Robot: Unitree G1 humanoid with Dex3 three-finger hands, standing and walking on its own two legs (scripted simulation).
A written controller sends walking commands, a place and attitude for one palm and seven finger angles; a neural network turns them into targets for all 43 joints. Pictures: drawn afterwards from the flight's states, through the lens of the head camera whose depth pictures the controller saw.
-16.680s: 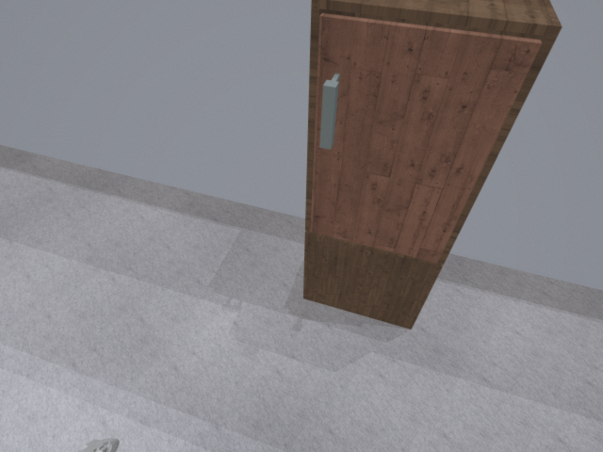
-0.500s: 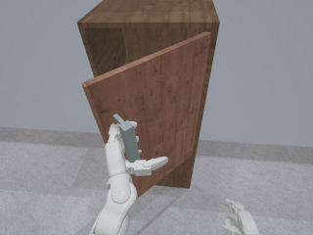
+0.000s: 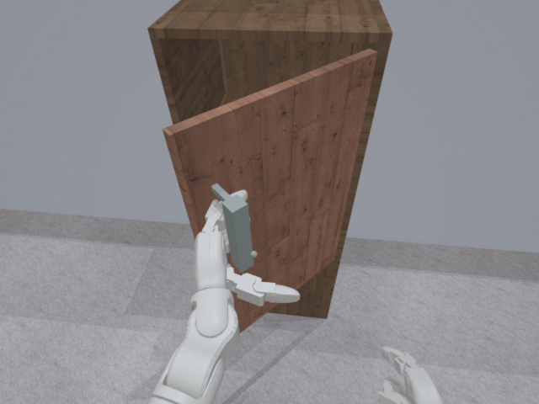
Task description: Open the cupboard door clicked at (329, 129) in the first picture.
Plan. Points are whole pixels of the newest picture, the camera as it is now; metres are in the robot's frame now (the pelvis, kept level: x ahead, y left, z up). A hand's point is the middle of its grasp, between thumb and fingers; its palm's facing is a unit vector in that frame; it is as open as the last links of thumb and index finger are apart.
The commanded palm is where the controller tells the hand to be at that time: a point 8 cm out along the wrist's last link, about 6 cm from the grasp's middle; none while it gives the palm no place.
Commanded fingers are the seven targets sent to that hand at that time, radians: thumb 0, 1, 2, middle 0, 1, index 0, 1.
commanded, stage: slide the hand sideways off the handle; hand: left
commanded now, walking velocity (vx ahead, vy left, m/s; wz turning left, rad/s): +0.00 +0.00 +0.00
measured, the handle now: (231, 228) +0.35 +0.08 +0.10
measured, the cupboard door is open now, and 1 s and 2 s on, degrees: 46 50 50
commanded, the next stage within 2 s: draw the hand back to the body in 1.12 s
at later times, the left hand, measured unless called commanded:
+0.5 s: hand (242, 287) +0.25 +0.05 +0.11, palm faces -0.13 -0.99 +0.02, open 16.3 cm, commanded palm +0.22 +0.11 +0.10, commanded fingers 0.00 -0.50 0.30 -0.15 -0.30 -0.15 -0.30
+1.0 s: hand (202, 316) +0.21 +0.10 +0.10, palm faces -0.06 -1.00 -0.01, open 16.2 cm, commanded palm +0.18 +0.16 +0.10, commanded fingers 0.00 -0.50 0.30 -0.15 -0.30 -0.15 -0.30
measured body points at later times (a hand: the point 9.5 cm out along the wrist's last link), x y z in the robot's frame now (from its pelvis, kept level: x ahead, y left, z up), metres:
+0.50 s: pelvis -0.01 +0.02 +0.00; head -0.03 +0.01 +0.45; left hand +0.25 +0.11 +0.11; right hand +0.16 -0.20 -0.07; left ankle +0.06 +0.11 -0.71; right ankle -0.04 -0.07 -0.71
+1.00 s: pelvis +0.01 +0.01 +0.00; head +0.00 -0.01 +0.44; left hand +0.20 +0.15 +0.10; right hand +0.19 -0.21 -0.07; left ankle +0.06 +0.11 -0.71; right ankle -0.04 -0.07 -0.71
